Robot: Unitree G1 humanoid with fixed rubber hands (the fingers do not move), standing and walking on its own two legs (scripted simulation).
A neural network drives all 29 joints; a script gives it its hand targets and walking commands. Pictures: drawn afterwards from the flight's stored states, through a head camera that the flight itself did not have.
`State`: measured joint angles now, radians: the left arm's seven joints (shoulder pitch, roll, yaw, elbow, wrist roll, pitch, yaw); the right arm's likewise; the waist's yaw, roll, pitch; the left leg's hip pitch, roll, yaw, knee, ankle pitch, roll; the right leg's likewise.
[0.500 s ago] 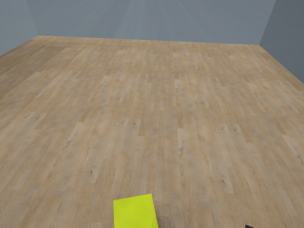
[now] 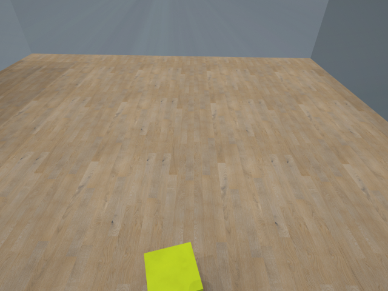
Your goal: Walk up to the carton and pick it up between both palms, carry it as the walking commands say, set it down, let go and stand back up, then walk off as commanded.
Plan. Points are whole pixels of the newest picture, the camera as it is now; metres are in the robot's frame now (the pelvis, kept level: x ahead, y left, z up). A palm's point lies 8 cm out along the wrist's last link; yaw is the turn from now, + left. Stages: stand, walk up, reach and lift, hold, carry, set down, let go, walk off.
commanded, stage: stand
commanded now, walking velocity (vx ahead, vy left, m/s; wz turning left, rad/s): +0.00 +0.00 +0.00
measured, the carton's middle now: (173, 282) +0.44 +0.10 -0.65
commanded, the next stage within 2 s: walk off in 1.18 s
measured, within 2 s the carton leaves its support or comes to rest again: neither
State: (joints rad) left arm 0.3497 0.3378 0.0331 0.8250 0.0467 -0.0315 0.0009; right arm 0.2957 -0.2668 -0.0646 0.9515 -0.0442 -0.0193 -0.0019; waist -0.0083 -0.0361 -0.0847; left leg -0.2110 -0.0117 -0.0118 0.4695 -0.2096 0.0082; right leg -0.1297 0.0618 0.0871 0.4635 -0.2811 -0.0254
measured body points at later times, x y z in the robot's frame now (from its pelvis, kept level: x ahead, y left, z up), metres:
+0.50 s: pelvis -0.01 +0.01 +0.00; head -0.06 +0.02 +0.45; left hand +0.03 +0.30 -0.13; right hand +0.04 -0.28 -0.12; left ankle +0.03 +0.11 -0.74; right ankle -0.02 -0.11 -0.74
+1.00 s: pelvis -0.02 +0.01 +0.00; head -0.05 +0.02 +0.45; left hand +0.05 +0.30 -0.13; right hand +0.04 -0.28 -0.13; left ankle +0.03 +0.11 -0.74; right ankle -0.02 -0.11 -0.74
